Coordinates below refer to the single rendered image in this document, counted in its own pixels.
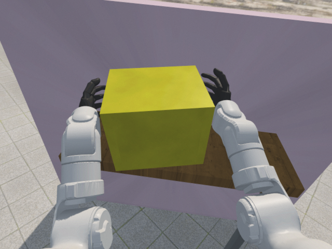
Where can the robot left upper arm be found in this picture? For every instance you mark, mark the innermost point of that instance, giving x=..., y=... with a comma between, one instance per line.
x=83, y=228

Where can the carton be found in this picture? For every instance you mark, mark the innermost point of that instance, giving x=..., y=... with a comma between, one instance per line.
x=156, y=117

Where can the robot left hand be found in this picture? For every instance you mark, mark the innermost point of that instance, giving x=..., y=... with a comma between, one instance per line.
x=89, y=97

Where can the robot right upper arm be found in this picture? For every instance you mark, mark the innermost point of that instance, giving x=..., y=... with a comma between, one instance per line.
x=269, y=221

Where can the right robot forearm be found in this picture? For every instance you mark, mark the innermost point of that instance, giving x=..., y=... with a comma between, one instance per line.
x=251, y=170

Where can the left robot forearm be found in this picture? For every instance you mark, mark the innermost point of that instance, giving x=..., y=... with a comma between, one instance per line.
x=80, y=159

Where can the table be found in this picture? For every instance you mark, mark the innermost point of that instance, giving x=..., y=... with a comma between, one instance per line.
x=216, y=169

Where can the robot right hand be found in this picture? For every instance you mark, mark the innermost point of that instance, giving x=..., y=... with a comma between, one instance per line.
x=221, y=89

